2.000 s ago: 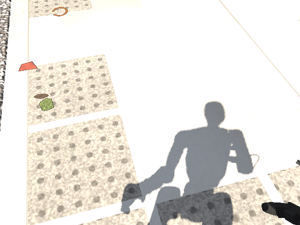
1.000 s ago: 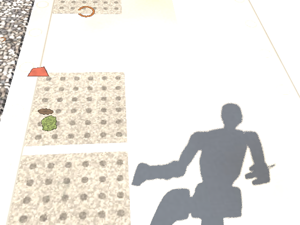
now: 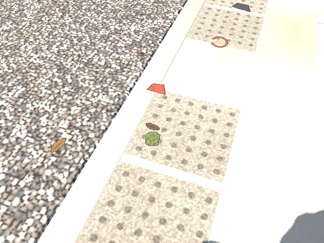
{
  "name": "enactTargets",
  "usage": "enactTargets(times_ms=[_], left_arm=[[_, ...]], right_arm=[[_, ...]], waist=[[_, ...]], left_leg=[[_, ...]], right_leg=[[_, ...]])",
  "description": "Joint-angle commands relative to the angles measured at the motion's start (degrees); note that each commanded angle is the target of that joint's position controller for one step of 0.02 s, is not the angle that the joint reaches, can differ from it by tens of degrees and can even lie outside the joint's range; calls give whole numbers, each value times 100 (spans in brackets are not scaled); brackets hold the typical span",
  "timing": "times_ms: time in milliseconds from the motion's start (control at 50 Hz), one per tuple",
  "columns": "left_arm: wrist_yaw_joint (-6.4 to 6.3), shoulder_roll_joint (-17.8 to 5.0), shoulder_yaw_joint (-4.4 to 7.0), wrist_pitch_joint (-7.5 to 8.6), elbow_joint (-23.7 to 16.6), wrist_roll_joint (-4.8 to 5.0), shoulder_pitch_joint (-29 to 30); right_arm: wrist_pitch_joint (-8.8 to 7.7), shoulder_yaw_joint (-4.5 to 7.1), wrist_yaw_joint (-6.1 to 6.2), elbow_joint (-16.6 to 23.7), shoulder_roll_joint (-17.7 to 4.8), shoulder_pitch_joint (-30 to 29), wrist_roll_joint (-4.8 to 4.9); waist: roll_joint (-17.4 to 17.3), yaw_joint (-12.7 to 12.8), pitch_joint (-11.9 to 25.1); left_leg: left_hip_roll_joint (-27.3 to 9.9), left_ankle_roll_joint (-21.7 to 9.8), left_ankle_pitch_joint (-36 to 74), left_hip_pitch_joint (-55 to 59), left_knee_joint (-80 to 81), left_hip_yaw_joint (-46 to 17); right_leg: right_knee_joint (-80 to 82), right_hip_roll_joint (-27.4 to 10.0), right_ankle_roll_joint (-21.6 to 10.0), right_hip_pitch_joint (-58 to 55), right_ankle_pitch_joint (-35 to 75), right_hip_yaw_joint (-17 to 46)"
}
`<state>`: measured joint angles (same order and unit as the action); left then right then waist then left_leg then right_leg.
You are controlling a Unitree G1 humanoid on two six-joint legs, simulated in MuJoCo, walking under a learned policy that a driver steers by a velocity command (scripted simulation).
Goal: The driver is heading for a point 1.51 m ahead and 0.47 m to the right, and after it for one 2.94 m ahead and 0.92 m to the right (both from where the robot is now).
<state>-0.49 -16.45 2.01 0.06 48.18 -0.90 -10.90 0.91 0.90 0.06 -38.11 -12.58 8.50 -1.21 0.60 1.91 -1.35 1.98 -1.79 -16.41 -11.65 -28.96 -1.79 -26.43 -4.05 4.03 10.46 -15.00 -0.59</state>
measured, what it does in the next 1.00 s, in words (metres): lifts its left foot, turning right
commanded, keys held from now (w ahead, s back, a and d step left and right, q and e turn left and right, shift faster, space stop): no key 0.02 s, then e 0.62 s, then w+e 0.26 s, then w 0.10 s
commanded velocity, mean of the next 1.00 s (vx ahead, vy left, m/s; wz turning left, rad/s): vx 0.09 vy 0.00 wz -0.42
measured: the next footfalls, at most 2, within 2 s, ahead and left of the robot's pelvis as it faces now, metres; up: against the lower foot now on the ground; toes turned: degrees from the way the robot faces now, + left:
left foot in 1.06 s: +0.21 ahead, +0.00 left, +0.00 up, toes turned -35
right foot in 1.50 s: +0.34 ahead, -0.38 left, +0.00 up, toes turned -30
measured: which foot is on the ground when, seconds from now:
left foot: down 0.00-0.40, up 0.42-1.00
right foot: down 0.00-1.00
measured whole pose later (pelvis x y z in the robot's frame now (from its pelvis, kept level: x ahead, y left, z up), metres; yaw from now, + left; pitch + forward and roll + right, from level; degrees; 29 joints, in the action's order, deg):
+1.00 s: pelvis +0.06 -0.07 +0.01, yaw -29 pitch +2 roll +1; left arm -0.9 -17.4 3.1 0.6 41.7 1.0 -17.6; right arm -5.9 4.7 -0.4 -42.8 -18.0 6.4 1.2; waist -0.2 3.3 0.4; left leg 1.4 2.3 -10.8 -20.2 -28.7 -4.8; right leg -23.2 6.9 -4.5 8.3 -15.2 15.3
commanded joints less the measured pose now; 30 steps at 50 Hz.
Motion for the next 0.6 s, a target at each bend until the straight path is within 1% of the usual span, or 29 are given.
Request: enactTargets(times_ms=[20,60,80,100,140,180,200,240,260,280,300,320,360,380,400,420,440,460,480,500,520,540,560,600], left_arm=[[-44,-614,136,78,-165,13,48],[-51,-607,122,70,-63,49,31],[-60,-652,129,64,-57,74,88],[-73,-735,149,60,-92,100,179],[-95,-786,169,47,-165,139,271],[-99,-773,191,14,-221,161,254],[-91,-749,201,-10,-245,162,223],[-43,-678,228,-76,-309,172,172],[-9,-661,244,-113,-367,196,220],[24,-612,248,-147,-414,223,241],[49,-596,248,-173,-422,224,192],[73,-610,255,-189,-407,216,101],[147,-615,278,-200,-355,209,-186],[182,-625,308,-196,-298,206,-418],[172,-795,381,-182,-304,164,-517],[69,-1572,563,-151,-487,155,-530],[140,-1728,508,-22,-664,-88,-567],[189,-1523,462,104,-750,-127,-426],[170,-1364,430,171,-780,-36,-179],[115,-1251,415,158,-809,82,33],[58,-1136,372,132,-834,175,131],[11,-1067,340,98,-856,192,85],[-24,-1034,331,79,-878,175,8],[-72,-1025,339,58,-934,171,-92]], right_arm=[[-62,243,33,286,-816,-62,9],[-68,244,46,217,-769,-64,-15],[-66,270,64,192,-822,-54,-17],[-52,320,95,180,-943,-37,-1],[-4,404,170,140,-1108,70,27],[47,479,228,94,-1211,191,54],[64,504,249,85,-1231,232,57],[47,521,287,145,-1228,115,31],[13,523,296,160,-1226,80,29],[-22,531,295,154,-1245,-6,45],[-48,553,290,157,-1292,-149,81],[-55,573,291,166,-1335,-302,119],[-8,585,298,146,-1365,-504,197],[29,577,303,106,-1320,-522,253],[42,546,284,-43,-1147,-142,263],[54,442,268,57,-820,87,-13],[33,417,324,329,-810,-456,5],[39,479,357,297,-1060,-503,115],[36,522,370,224,-1172,-443,152],[33,562,409,79,-1209,-358,111],[38,585,429,47,-1244,-337,89],[31,586,410,13,-1191,-276,108],[21,576,388,-10,-1119,-209,135],[5,563,373,-25,-1035,-210,158]], waist=[[-264,-92,203],[-203,-110,218],[-186,-136,205],[-201,-167,188],[-322,-203,245],[-535,-218,235],[-683,-225,221],[-1030,-232,247],[-1007,-262,205],[-862,-217,164],[-740,-160,185],[-727,-109,269],[-790,41,433],[-754,151,496],[-246,105,465],[1493,-126,391],[1564,115,688],[841,133,671],[557,-15,464],[264,-107,413],[359,-154,387],[465,-179,461],[500,-182,558],[468,-141,630]], left_leg=[[-668,-247,1267,131,699,-775],[-596,-183,1252,277,664,-592],[-577,-165,1291,353,638,-527],[-599,-185,1365,439,612,-507],[-795,-329,1486,557,638,-573],[-1124,-580,1541,575,716,-717],[-1331,-733,1603,535,777,-821],[-1879,-1135,1915,390,881,-1132],[-2136,-1306,2264,376,908,-1227],[-2230,-1341,2542,367,888,-1143],[-2182,-1265,2733,321,820,-944],[-2098,-1149,2881,279,713,-728],[-1879,-876,2874,153,329,-268],[-1712,-663,2531,11,-37,-1],[-1349,-258,1545,-323,-838,426],[-631,433,-1162,-1852,-2622,996],[7,537,-2593,-2398,-3749,49],[-134,508,-2372,-2553,-4277,-315],[-261,447,-1816,-2649,-4261,-369],[-370,455,-1308,-2696,-4059,-394],[-425,490,-966,-2606,-3871,-433],[-356,544,-723,-2405,-3900,-410],[-293,583,-542,-2337,-3894,-399],[-226,647,-349,-2388,-3706,-412]], right_leg=[[238,-51,-27,14,830,70],[274,-72,-45,97,914,122],[226,-58,-64,204,948,140],[104,-22,-86,373,973,142],[-236,45,-110,649,953,147],[-703,132,-108,959,692,78],[-989,170,-117,1105,300,41],[-2094,140,-177,1411,-1248,48],[-2628,37,-208,1660,-1809,143],[-2728,-66,-234,1766,-1947,196],[-2574,-109,-246,1654,-1748,163],[-2319,-95,-259,1417,-1459,83],[-1496,113,-320,792,-650,-241],[-786,311,-410,343,-7,-430],[8,366,-589,-127,797,-88],[578,-1064,-1205,-922,2915,2142],[795,-1938,-2357,-635,3624,3527],[825,-1793,-2464,-674,3240,3220],[735,-1449,-2149,-617,2833,2669],[677,-1156,-1823,-651,2391,2347],[673,-1003,-1663,-609,2407,2166],[702,-849,-1607,-558,2543,2035],[712,-787,-1592,-643,2650,1971],[730,-722,-1600,-848,2685,1942]])
Keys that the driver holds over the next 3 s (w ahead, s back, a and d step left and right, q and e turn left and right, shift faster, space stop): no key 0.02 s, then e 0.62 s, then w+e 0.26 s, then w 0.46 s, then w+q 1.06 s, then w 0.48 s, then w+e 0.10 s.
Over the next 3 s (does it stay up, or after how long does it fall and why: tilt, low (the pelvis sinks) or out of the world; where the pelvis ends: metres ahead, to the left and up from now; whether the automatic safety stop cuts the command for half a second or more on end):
stays up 1.06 -0.34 -0.01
